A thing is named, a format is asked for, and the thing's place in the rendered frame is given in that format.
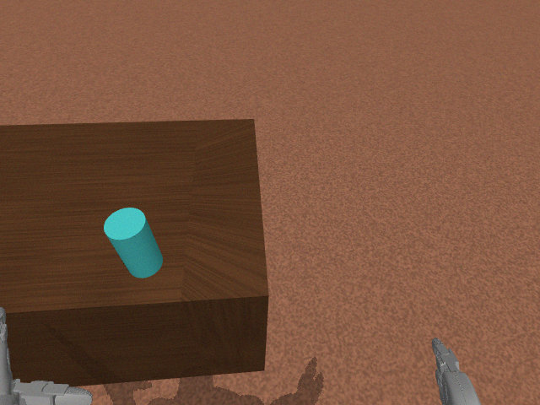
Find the right robot hand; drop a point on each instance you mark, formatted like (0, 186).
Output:
(455, 386)

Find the can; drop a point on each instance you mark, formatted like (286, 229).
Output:
(129, 232)

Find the left robot hand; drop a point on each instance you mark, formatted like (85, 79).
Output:
(36, 392)

